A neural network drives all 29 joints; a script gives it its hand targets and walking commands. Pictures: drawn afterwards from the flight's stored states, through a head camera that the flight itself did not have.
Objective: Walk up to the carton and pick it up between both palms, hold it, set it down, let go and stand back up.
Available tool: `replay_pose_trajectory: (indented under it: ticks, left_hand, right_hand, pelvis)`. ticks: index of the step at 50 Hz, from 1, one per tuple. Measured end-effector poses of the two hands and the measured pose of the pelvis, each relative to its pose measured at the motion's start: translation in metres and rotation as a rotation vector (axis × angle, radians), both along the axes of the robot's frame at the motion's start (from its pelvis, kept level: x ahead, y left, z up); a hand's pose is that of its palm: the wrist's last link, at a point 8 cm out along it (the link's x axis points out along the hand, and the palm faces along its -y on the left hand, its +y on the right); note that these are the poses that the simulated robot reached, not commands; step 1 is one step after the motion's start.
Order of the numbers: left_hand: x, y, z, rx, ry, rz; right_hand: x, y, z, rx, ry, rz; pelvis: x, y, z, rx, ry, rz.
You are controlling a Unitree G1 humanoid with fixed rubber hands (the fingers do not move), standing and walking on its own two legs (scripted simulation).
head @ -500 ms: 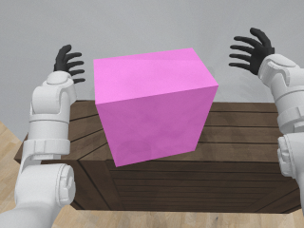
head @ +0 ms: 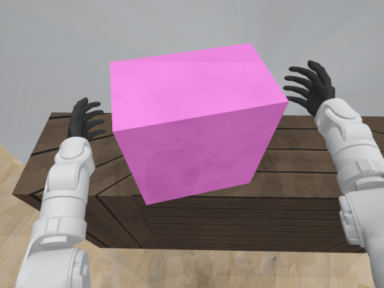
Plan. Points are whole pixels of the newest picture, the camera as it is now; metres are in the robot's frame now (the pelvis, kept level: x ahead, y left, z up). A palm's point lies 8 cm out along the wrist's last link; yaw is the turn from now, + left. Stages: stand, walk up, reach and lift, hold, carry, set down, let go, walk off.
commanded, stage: reach and lift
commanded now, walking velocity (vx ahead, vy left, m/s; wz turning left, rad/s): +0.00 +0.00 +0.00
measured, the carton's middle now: (192, 133) +0.42 +0.02 +0.06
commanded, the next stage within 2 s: none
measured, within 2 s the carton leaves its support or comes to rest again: leaves its support in 1.98 s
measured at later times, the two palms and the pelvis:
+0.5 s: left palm (97, 128) +0.39 +0.20 +0.11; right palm (305, 104) +0.45 -0.22 +0.13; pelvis +0.00 +0.00 +0.00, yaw +0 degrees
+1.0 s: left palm (102, 129) +0.39 +0.19 +0.10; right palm (286, 108) +0.45 -0.18 +0.11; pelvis +0.00 +0.00 +0.00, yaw +0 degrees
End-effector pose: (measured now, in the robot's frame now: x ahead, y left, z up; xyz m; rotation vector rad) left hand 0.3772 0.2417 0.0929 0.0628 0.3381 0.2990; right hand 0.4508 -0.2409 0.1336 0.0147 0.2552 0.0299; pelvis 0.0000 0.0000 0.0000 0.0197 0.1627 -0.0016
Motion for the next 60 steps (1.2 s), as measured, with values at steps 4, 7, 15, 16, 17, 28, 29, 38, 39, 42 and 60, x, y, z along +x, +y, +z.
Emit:
replay_pose_trajectory:
  ticks: [4,7,15,16,17,28,29,38,39,42,60]
  left_hand:
    - [-0.002,-0.006,-0.007,-0.015,-0.009,-0.002]
    - [0.001,-0.014,-0.002,-0.022,-0.036,-0.014]
    - [0.014,-0.032,0.022,-0.048,-0.103,-0.049]
    - [0.015,-0.034,0.022,-0.05,-0.102,-0.051]
    - [0.016,-0.035,0.022,-0.053,-0.099,-0.054]
    - [0.012,-0.037,0.013,-0.064,-0.079,-0.041]
    - [0.012,-0.037,0.013,-0.065,-0.08,-0.039]
    - [0.011,-0.04,0.012,-0.068,-0.085,-0.013]
    - [0.011,-0.04,0.012,-0.068,-0.085,-0.013]
    - [0.011,-0.04,0.012,-0.07,-0.086,-0.012]
    - [0.015,-0.053,0.012,-0.092,-0.092,-0.011]
  right_hand:
    - [0.0,0.005,-0.004,0.005,-0.02,0.008]
    - [0.0,0.009,0.002,0.006,-0.05,0.019]
    - [-0.006,0.009,-0.007,0.003,-0.012,-0.008]
    - [-0.006,0.009,-0.008,0.004,-0.008,-0.012]
    - [-0.006,0.01,-0.009,0.006,-0.008,-0.013]
    - [-0.005,0.033,-0.012,0.005,-0.011,0.017]
    - [-0.005,0.036,-0.013,0.003,-0.007,0.021]
    - [-0.003,0.054,-0.016,-0.002,-0.013,0.043]
    - [-0.004,0.055,-0.016,-0.006,-0.012,0.041]
    - [-0.004,0.057,-0.017,-0.006,-0.011,0.034]
    - [-0.003,0.061,-0.02,-0.001,-0.002,0.002]
  pelvis:
    - [-0.001,0.0,0.0,-0.001,0.007,0.0]
    - [-0.001,0.0,0.0,-0.002,0.014,-0.001]
    - [-0.002,-0.001,-0.001,-0.002,0.013,-0.001]
    - [-0.002,-0.001,-0.001,-0.002,0.013,-0.002]
    - [-0.003,-0.001,-0.001,-0.002,0.012,-0.002]
    - [-0.003,-0.002,-0.001,-0.002,0.011,-0.002]
    - [-0.003,-0.002,-0.001,-0.002,0.011,-0.002]
    - [-0.003,-0.002,-0.001,-0.002,0.011,-0.002]
    - [-0.003,-0.001,-0.001,-0.002,0.012,-0.002]
    - [-0.004,-0.001,-0.001,-0.003,0.011,-0.002]
    - [-0.003,-0.002,0.0,-0.003,0.013,-0.003]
